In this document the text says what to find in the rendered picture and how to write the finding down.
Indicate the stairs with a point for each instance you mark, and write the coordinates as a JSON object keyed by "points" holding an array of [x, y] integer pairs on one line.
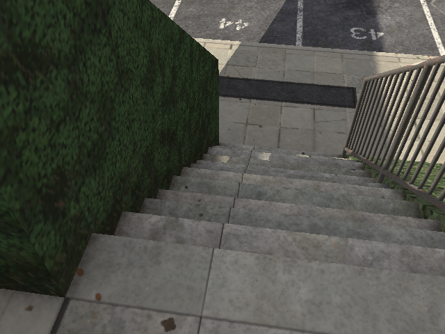
{"points": [[290, 203]]}

